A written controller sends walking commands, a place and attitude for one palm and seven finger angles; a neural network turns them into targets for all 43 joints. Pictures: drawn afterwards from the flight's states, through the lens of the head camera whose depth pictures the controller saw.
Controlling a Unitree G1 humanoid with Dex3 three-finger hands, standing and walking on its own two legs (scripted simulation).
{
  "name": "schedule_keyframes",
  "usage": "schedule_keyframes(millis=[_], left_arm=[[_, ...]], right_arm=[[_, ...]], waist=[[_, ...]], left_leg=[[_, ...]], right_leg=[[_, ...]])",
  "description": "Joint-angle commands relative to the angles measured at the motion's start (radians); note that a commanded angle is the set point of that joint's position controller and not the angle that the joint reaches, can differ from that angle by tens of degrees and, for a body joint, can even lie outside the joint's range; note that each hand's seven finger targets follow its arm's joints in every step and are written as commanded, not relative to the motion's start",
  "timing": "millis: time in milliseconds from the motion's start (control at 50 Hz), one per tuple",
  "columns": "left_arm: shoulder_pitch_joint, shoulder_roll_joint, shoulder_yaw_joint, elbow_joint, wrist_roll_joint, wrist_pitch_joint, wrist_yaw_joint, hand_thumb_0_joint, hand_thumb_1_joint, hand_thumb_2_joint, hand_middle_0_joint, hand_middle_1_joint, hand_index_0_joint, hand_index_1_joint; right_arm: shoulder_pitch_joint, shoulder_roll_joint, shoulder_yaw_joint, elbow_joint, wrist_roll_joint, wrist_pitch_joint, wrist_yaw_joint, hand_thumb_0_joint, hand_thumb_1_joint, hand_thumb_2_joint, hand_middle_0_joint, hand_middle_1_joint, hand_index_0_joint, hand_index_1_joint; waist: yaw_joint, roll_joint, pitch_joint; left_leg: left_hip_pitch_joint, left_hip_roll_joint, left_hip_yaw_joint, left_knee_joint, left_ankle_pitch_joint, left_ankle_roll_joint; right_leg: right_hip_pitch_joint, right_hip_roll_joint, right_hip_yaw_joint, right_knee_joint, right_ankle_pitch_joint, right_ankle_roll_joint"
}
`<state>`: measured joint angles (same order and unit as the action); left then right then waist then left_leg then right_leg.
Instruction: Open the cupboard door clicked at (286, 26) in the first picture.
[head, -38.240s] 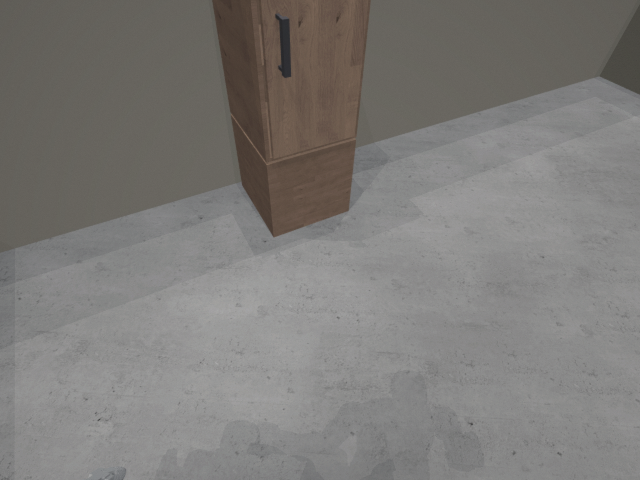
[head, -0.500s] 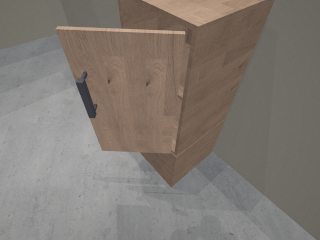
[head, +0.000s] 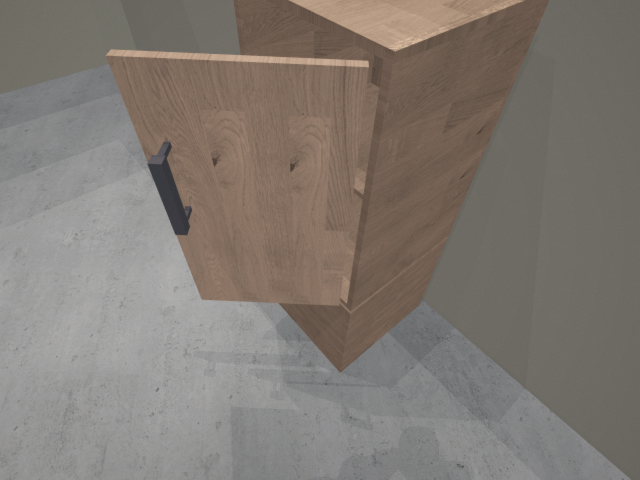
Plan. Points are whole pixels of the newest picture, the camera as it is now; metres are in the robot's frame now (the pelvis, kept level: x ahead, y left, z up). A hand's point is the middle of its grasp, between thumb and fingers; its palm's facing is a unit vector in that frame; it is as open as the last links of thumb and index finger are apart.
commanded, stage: shuffle to correct the standing spot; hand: left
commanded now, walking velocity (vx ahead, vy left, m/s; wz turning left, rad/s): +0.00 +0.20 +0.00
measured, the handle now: (174, 190) +0.52 +0.28 +0.04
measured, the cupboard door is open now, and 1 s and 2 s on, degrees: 48 48 48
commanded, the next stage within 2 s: come to a stop and stand still in 0.20 s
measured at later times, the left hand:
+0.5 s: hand out of the picture -0.01 +0.25 -0.19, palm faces +0.05 -0.98 -0.20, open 7.4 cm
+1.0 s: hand out of the picture +0.03 +0.22 -0.18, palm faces -0.04 -0.97 -0.24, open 7.3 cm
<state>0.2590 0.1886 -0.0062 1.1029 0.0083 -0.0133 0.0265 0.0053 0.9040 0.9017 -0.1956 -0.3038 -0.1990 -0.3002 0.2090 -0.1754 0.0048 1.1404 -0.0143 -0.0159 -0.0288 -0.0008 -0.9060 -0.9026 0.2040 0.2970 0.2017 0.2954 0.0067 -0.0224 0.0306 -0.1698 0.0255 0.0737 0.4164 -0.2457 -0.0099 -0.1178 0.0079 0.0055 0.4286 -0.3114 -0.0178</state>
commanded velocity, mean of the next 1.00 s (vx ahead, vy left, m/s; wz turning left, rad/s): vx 0.01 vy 0.00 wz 0.00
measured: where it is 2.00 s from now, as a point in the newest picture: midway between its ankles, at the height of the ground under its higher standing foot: outside the picture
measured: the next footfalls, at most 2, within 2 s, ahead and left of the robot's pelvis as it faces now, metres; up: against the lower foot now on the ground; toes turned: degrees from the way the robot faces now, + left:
right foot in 0.82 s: +0.01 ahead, -0.08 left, +0.00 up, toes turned -4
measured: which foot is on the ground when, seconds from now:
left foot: down 0.00-1.00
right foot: down 0.00-0.38, up 0.40-0.80, down 0.82-1.00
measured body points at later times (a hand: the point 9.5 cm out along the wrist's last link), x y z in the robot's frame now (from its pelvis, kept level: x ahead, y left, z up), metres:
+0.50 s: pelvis -0.01 +0.06 -0.01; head +0.02 +0.08 +0.44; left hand -0.01 +0.30 -0.17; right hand +0.04 -0.17 -0.15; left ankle +0.00 +0.13 -0.74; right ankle -0.06 -0.08 -0.71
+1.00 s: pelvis +0.01 +0.04 -0.01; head +0.02 +0.02 +0.44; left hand +0.04 +0.27 -0.16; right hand -0.02 -0.17 -0.18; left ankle +0.00 +0.13 -0.74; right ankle -0.03 -0.08 -0.74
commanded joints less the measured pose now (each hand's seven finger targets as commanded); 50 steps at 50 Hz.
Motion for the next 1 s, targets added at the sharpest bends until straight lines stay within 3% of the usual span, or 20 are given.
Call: schedule_keyframes(millis=[0,140,260,300,320,340,360,380,400,440,520,620,700,740,760,780,800,840,880,980], left_arm=[[0.055,0.132,0.026,-0.037,0.004,-0.021,0.01,0.0,0.9,0.9,-0.2,-0.3,-0.2,-0.3],[0.099,0.146,0.051,-0.057,0.009,-0.002,0.025,0.0,0.9,0.9,-0.2,-0.3,-0.2,-0.3],[0.134,0.18,0.086,-0.086,0.02,0.01,0.039,0.0,0.9,0.9,-0.2,-0.3,-0.2,-0.3],[0.081,0.179,0.087,-0.112,0.022,0.014,0.035,0.0,0.9,0.9,-0.2,-0.3,-0.2,-0.3],[0.045,0.16,0.08,-0.124,0.019,0.019,0.03,0.0,0.9,0.9,-0.2,-0.3,-0.2,-0.3],[0.038,0.11,0.07,-0.145,0.018,0.024,0.024,0.0,0.9,0.9,-0.2,-0.3,-0.2,-0.3],[0.049,0.057,0.061,-0.147,0.013,0.033,0.025,0.0,0.9,0.9,-0.2,-0.3,-0.2,-0.3],[0.034,0.057,0.056,-0.141,0.015,0.038,0.028,0.0,0.9,0.9,-0.2,-0.3,-0.2,-0.3],[0.042,0.068,0.054,-0.132,0.016,0.034,0.021,0.0,0.9,0.9,-0.2,-0.3,-0.2,-0.3],[0.066,0.036,0.047,-0.097,0.022,0.027,0.005,0.0,0.9,0.9,-0.2,-0.3,-0.2,-0.3],[0.094,0.005,0.034,-0.062,0.02,0.033,-0.002,0.0,0.9,0.9,-0.2,-0.3,-0.2,-0.3],[0.044,0.004,0.036,-0.075,0.019,0.041,-0.007,0.0,0.9,0.9,-0.2,-0.3,-0.2,-0.3],[0.035,-0.002,0.038,-0.062,0.013,0.035,-0.005,0.0,0.9,0.9,-0.2,-0.3,-0.2,-0.3],[0.062,0.002,0.037,-0.042,0.011,0.023,-0.001,0.0,0.9,0.9,-0.2,-0.3,-0.2,-0.3],[0.142,0.051,0.022,0.008,0.025,0.015,0.035,0.0,0.9,0.9,-0.2,-0.3,-0.2,-0.3],[0.097,0.061,0.014,-0.05,0.013,0.012,0.03,0.0,0.9,0.9,-0.2,-0.3,-0.2,-0.3],[0.06,0.08,0.011,-0.074,0.016,0.012,0.021,0.0,0.9,0.9,-0.2,-0.3,-0.2,-0.3],[0.074,0.064,0.009,-0.072,0.014,-0.007,0.014,0.0,0.9,0.9,-0.2,-0.3,-0.2,-0.3],[0.082,0.042,0.005,-0.057,0.006,-0.02,0.017,0.0,0.9,0.9,-0.2,-0.3,-0.2,-0.3],[0.064,0.057,0.003,-0.045,0.001,-0.027,0.02,0.0,0.9,0.9,-0.2,-0.3,-0.2,-0.3]], right_arm=[[0.03,-0.141,-0.022,-0.036,0.002,-0.018,-0.006,0.0,-0.9,-0.9,0.2,0.3,0.2,0.3],[0.035,-0.099,-0.032,-0.091,0.0,0.014,0.0,0.0,-0.9,-0.9,0.2,0.3,0.2,0.3],[-0.006,-0.09,-0.048,-0.169,-0.001,0.031,0.005,0.0,-0.9,-0.9,0.2,0.3,0.2,0.3],[0.043,-0.077,-0.051,-0.171,0.004,0.027,0.009,0.0,-0.9,-0.9,0.2,0.3,0.2,0.3],[0.104,-0.072,-0.05,-0.15,0.004,0.017,0.01,0.0,-0.9,-0.9,0.2,0.3,0.2,0.3],[0.151,-0.109,-0.057,-0.134,-0.004,0.008,0.006,0.0,-0.9,-0.9,0.2,0.3,0.2,0.3],[0.162,-0.156,-0.063,-0.13,-0.009,0.006,0.008,0.0,-0.9,-0.9,0.2,0.3,0.2,0.3],[0.158,-0.155,-0.061,-0.13,-0.008,0.004,0.0,0.0,-0.9,-0.9,0.2,0.3,0.2,0.3],[0.106,-0.165,-0.058,-0.144,-0.008,-0.004,-0.006,0.0,-0.9,-0.9,0.2,0.3,0.2,0.3],[0.055,-0.112,-0.042,-0.142,-0.009,-0.012,-0.008,0.0,-0.9,-0.9,0.2,0.3,0.2,0.3],[0.093,-0.086,-0.036,-0.101,-0.008,-0.017,-0.014,0.0,-0.9,-0.9,0.2,0.3,0.2,0.3],[0.133,-0.118,-0.049,-0.065,-0.013,-0.011,-0.023,0.0,-0.9,-0.9,0.2,0.3,0.2,0.3],[0.144,-0.108,-0.05,-0.039,-0.014,-0.011,-0.024,0.0,-0.9,-0.9,0.2,0.3,0.2,0.3],[0.142,-0.087,-0.045,-0.027,-0.008,-0.012,-0.023,0.0,-0.9,-0.9,0.2,0.3,0.2,0.3],[0.076,-0.166,-0.051,-0.085,0.014,-0.008,-0.011,0.0,-0.9,-0.9,0.2,0.3,0.2,0.3],[0.08,-0.097,-0.037,-0.113,0.0,0.0,0.002,0.0,-0.9,-0.9,0.2,0.3,0.2,0.3],[0.094,-0.084,-0.036,-0.13,-0.006,0.0,0.011,0.0,-0.9,-0.9,0.2,0.3,0.2,0.3],[0.133,-0.084,-0.032,-0.125,-0.008,-0.012,0.013,0.0,-0.9,-0.9,0.2,0.3,0.2,0.3],[0.156,-0.081,-0.028,-0.117,-0.004,-0.021,0.004,0.0,-0.9,-0.9,0.2,0.3,0.2,0.3],[0.159,-0.055,-0.013,-0.092,-0.002,-0.015,0.001,0.0,-0.9,-0.9,0.2,0.3,0.2,0.3]], waist=[[0.006,0.02,-0.016],[0.022,-0.052,-0.019],[0.05,-0.159,0.032],[0.009,-0.16,0.016],[-0.023,-0.123,-0.007],[-0.036,0.027,-0.034],[-0.026,0.235,-0.032],[-0.036,0.201,-0.005],[-0.01,0.138,0.03],[0.009,0.048,0.043],[-0.009,0.091,0.008],[-0.033,0.105,-0.011],[-0.027,0.138,-0.035],[-0.007,0.106,-0.038],[0.012,0.115,-0.053],[-0.001,0.089,-0.033],[-0.017,0.136,0.013],[-0.02,0.158,-0.07],[-0.02,0.033,-0.084],[-0.03,-0.008,0.006]], left_leg=[[0.053,0.09,-0.083,-0.041,0.243,0.038],[-0.066,0.043,-0.021,0.066,0.141,0.005],[-0.252,0.009,-0.012,0.231,-0.162,-0.007],[-0.135,0.01,-0.016,0.114,-0.096,-0.002],[0.006,0.01,-0.01,0.013,0.064,0.007],[0.115,0.111,-0.118,-0.001,0.257,0.049],[0.074,0.256,-0.253,-0.111,0.296,0.121],[-0.014,0.291,-0.335,-0.19,0.165,0.168],[-0.058,0.298,-0.343,-0.215,0.052,0.2],[-0.082,0.277,-0.306,-0.23,0.0,0.2],[-0.007,0.242,-0.211,-0.219,0.1,0.173],[0.046,0.263,-0.216,-0.169,0.235,0.182],[0.063,0.244,-0.196,-0.126,0.327,0.17],[0.032,0.212,-0.159,-0.071,0.366,0.14],[0.02,0.192,-0.116,0.08,0.476,0.086],[-0.099,0.129,-0.088,0.039,-0.025,0.057],[-0.149,0.095,-0.101,-0.009,-0.17,0.048],[-0.087,0.128,-0.137,0.004,0.095,0.075],[-0.037,0.115,-0.097,0.068,0.271,0.076],[-0.028,0.085,-0.055,0.046,0.175,0.047]], right_leg=[[-0.055,-0.115,0.095,-0.063,0.33,-0.022],[-0.008,-0.217,0.18,-0.019,0.478,-0.067],[0.033,-0.363,0.296,-0.003,0.664,-0.175],[-0.06,-0.323,0.228,0.047,0.624,-0.143],[-0.15,-0.244,0.151,0.101,0.512,-0.096],[-0.253,-0.122,0.058,0.203,0.243,-0.037],[-0.286,-0.045,-0.053,0.316,-0.18,0.014],[-0.273,-0.043,-0.005,0.435,-0.272,0.014],[-0.282,-0.066,0.024,0.488,-0.239,0.001],[-0.274,-0.085,0.025,0.494,-0.161,0.0],[-0.262,-0.079,-0.001,0.401,-0.103,0.024],[-0.252,-0.069,-0.018,0.311,-0.13,0.027],[-0.201,-0.065,-0.031,0.189,-0.101,0.022],[-0.107,-0.063,-0.043,0.029,0.023,0.02],[-0.129,-0.085,-0.004,0.016,0.131,0.01],[-0.133,-0.095,0.022,-0.022,-0.067,-0.021],[-0.177,-0.094,0.027,0.008,-0.12,-0.041],[-0.125,-0.06,-0.019,0.089,0.064,-0.031],[-0.097,-0.078,-0.002,0.075,0.191,-0.032],[-0.117,-0.114,0.04,0.037,0.305,-0.035]])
